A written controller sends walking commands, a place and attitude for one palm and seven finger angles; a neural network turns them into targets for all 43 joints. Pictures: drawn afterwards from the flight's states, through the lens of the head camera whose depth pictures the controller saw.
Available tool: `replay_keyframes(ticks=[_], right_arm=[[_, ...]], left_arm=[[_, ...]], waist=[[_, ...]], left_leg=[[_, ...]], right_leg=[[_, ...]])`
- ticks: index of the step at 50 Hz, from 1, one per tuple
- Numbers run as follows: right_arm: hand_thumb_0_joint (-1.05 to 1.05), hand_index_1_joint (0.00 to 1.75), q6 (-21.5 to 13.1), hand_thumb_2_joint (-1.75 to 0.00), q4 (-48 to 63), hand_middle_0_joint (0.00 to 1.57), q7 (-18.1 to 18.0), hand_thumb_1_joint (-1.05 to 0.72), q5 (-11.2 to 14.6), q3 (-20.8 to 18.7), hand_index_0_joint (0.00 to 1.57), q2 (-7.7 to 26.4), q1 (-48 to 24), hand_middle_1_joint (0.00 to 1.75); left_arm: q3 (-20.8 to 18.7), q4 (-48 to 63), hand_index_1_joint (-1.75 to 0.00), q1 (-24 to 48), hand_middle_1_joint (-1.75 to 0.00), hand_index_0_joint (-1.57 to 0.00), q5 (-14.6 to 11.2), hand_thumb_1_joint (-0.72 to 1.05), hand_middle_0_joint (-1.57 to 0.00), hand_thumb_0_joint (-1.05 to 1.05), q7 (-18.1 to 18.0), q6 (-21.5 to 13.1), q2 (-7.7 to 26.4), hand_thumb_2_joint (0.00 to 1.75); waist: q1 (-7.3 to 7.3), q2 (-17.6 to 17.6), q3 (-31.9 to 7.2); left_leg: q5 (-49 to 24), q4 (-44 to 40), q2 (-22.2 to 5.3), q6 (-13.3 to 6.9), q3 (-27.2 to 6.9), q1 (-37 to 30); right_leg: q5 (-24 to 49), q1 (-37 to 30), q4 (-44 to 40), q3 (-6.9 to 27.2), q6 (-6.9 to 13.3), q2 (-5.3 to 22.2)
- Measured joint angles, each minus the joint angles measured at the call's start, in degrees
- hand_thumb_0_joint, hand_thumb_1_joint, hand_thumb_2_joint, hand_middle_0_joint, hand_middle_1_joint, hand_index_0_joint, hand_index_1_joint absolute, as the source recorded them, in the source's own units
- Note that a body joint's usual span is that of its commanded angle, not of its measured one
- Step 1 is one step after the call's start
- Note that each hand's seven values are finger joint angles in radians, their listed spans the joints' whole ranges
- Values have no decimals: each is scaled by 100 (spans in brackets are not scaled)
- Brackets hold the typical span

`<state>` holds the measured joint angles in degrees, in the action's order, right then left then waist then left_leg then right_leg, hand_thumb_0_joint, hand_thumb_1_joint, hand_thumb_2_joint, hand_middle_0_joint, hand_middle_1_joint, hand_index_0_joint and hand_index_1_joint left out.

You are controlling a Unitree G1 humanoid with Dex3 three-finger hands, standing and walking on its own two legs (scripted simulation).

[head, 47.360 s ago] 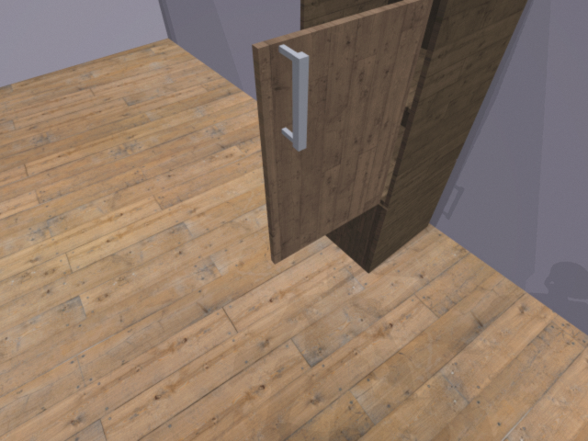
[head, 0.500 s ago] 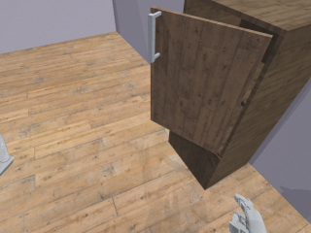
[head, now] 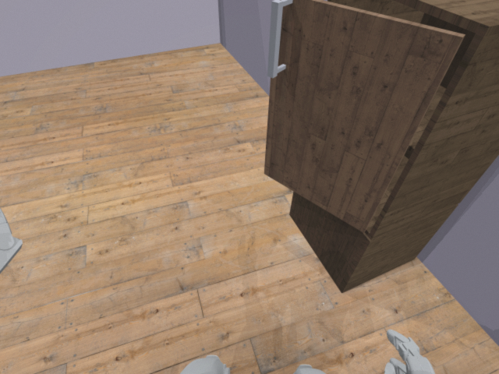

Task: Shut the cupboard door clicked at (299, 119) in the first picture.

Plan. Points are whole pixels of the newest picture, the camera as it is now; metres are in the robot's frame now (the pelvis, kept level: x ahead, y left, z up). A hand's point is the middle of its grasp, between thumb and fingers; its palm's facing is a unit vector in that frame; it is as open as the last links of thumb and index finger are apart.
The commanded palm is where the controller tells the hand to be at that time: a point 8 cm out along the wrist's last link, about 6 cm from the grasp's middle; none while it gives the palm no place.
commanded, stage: step back with the hand held close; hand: left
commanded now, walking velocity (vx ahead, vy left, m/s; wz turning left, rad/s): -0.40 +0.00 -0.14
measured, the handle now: (279, 39) +0.81 -0.02 +0.19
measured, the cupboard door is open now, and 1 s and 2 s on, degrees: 26 26 26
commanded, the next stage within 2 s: stop stepping back and stand still in 0.18 s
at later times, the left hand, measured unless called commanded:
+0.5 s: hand out of the picture +0.13 +0.24 +0.20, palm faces +0.29 -0.85 -0.44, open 7.4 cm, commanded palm +0.06 +0.29 +0.21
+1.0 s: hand out of the picture +0.05 +0.26 +0.21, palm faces +0.34 -0.82 -0.46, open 7.4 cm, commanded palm +0.02 +0.30 +0.21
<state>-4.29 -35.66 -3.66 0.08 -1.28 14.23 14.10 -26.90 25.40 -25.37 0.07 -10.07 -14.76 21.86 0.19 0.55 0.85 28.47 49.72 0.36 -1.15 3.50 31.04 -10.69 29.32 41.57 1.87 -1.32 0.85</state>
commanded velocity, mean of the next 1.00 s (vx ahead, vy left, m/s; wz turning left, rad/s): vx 0.02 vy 0.01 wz -0.04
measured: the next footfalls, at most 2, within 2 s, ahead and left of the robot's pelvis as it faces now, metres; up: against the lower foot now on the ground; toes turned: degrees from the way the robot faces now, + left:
left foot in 0.10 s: +0.09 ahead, +0.11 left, +0.00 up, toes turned +3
right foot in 0.44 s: -0.15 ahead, -0.09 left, +0.00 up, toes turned -10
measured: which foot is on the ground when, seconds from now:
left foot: up 0.00-0.08, down 0.10-0.44, up 0.46-0.58, down 0.60-0.84, up 0.86-1.00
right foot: down 0.00-0.10, up 0.12-0.42, down 0.44-1.00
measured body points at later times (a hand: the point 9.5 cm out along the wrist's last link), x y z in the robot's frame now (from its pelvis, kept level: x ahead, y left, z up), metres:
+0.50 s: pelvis -0.12 +0.01 +0.02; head -0.10 +0.03 +0.47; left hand +0.11 +0.28 +0.22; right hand +0.03 -0.23 -0.05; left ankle +0.02 +0.11 -0.69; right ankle -0.23 -0.10 -0.70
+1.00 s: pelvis -0.16 +0.02 +0.04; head -0.19 +0.04 +0.49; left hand +0.03 +0.30 +0.23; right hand -0.09 -0.24 -0.06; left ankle -0.11 +0.14 -0.66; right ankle -0.19 -0.09 -0.70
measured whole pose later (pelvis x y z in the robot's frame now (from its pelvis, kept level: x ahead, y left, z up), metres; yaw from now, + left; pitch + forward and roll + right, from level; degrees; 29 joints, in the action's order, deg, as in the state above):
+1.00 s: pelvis -0.16 +0.02 +0.04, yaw -9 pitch +0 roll +1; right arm -3.1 -39.4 -4.4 -1.0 -0.2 11.7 18.7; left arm -23.5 28.4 -34.4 -0.4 -9.9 -12.3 24.5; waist 0.1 -3.1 -4.9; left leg 20.8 47.6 -1.2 -0.1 2.7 25.7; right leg -17.1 12.7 29.1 -1.3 1.7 1.3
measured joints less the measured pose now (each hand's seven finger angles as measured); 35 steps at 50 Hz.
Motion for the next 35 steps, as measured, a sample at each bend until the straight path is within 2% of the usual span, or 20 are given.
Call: replay_keyframes(ticks=[2,4,5,6,7,9,11,12,16,18,20,22,24,27,28,30,32,33,35], right_arm=[[1,30,71,-90,-97,20,53,-90,-7,21,21,-34,-161,30],[1,30,115,-90,-98,20,70,-90,-10,72,21,-107,-254,30],[1,30,110,-90,-37,20,63,-90,-7,96,21,-132,-271,30],[1,30,83,-90,40,20,34,-90,-7,109,21,-156,-303,30],[1,30,23,-90,116,20,-2,-90,-35,106,21,-173,-325,30],[1,30,-123,-90,99,20,-39,-90,-77,59,21,-319,-365,30],[1,30,-208,-90,7,20,17,-90,-65,41,21,-485,-353,30],[1,30,-241,-90,-30,20,50,-90,-60,48,21,-546,-328,30],[1,30,-359,-90,-119,21,139,-90,-54,143,21,-644,-282,30],[1,30,-402,-90,-93,21,153,-90,-65,210,21,-643,-319,30],[1,30,-408,-90,3,21,154,-90,-61,262,21,-636,-361,30],[1,30,-360,-90,154,21,168,-90,-48,317,21,-657,-425,30],[1,30,-234,-90,106,21,158,-90,-55,299,21,-530,-474,30],[1,30,-42,-90,-52,21,79,-90,10,270,21,-395,-107,30],[1,30,-2,-90,-93,21,43,-90,28,261,21,-353,43,30],[1,30,14,-90,-135,21,-45,-90,39,214,21,-218,312,30],[1,30,11,-90,-280,21,-134,-90,50,108,21,-149,378,30],[1,30,18,-90,-343,20,-154,-90,66,74,21,-130,361,30],[1,30,-2,-90,-391,20,-178,-90,30,61,20,-112,290,30]], left_arm=[[169,49,-31,88,-30,-21,-22,89,-21,1,-6,57,-44,90],[256,168,-31,92,-30,-21,-46,89,-21,1,3,98,18,90],[264,269,-31,65,-30,-21,-66,89,-21,1,10,111,62,90],[253,361,-31,66,-30,-21,-73,89,-21,1,13,113,99,90],[230,443,-31,66,-30,-21,-57,89,-21,1,7,114,124,90],[108,569,-31,-3,-30,-21,-96,88,-21,1,-4,104,242,90],[-66,723,-31,-203,-30,-22,-206,88,-22,1,8,96,339,90],[-138,808,-31,-313,-30,-22,-261,88,-22,1,3,101,361,90],[-154,931,-31,-446,-30,-21,-383,89,-21,1,-33,124,255,90],[-42,816,-31,-307,-30,-21,-394,89,-21,1,-33,191,187,90],[64,664,-30,-162,-30,-21,-397,89,-21,1,-9,306,197,90],[45,613,-30,-170,-30,-21,-398,89,-21,1,30,395,367,90],[196,536,-30,-283,-30,-21,-374,89,-21,1,112,442,341,90],[319,651,-31,-795,-30,-21,-343,89,-21,1,147,509,468,90],[283,733,-31,-955,-30,-21,-328,89,-21,1,129,523,515,90],[174,825,-31,-1077,-30,-22,-304,88,-22,1,68,483,579,90],[116,638,-31,-807,-30,-22,-281,88,-22,1,8,434,577,90],[113,463,-31,-611,-30,-22,-280,88,-22,1,-16,434,529,90],[87,107,-31,-324,-30,-22,-271,88,-22,1,-65,477,409,90]], waist=[[35,-147,80],[23,-335,90],[-15,-382,70],[-73,-384,122],[-128,-281,201],[-151,-153,287],[-68,-104,180],[-16,-87,87],[150,-16,-258],[130,14,-324],[50,-6,-315],[-1,-271,-293],[-62,-142,-170],[-39,-238,-387],[-39,-300,-491],[-99,-308,-642],[-202,-353,-653],[-207,-364,-611],[-246,-300,-540]], left_leg=[[-26,168,64,59,-8,-9],[-124,-104,74,57,-25,-295],[-232,-483,51,3,-66,-434],[-742,-615,9,-56,-69,-368],[-1283,-635,-106,-138,-109,-285],[-1556,-665,-269,-174,-204,-223],[-1624,-914,-451,-136,-179,-254],[-1693,-1073,-538,-117,-139,-270],[-2124,-1721,-790,-78,83,-301],[-2359,-1990,-826,-70,159,-270],[-2575,-2197,-778,-38,217,-203],[-2416,-2109,-598,43,406,3],[-1697,-1575,-544,158,193,165],[-1113,-716,-257,186,10,-33],[-1153,-749,-189,173,35,-224],[-1693,-1304,-126,115,63,-749],[-1416,-1457,-8,-73,37,-898],[-1404,-1447,17,-139,55,-935],[-1513,-1516,-25,-187,87,-1000]], right_leg=[[172,43,-172,40,-27,92],[336,119,-338,73,-62,169],[258,220,-330,56,-70,178],[-164,331,-144,64,-69,130],[-632,445,403,76,-75,-33],[-1245,575,1781,96,-71,-352],[-1554,429,2543,28,-79,-547],[-1645,250,2609,-55,-92,-562],[-1900,-825,1422,-345,-136,-413],[-1938,-1391,493,-409,-92,-353],[-1753,-1960,-612,-494,2,-294],[-1446,-2317,-1557,-401,218,-97],[-1222,-2228,-1449,-365,191,-140],[-1272,-2265,-1384,-195,85,-57],[-1292,-2284,-1371,-142,62,-25],[-1399,-2295,-1215,-145,17,-24],[-1528,-2170,-799,-202,-11,59],[-1464,-2109,-616,-185,0,82],[-1448,-1964,-430,-186,33,27]])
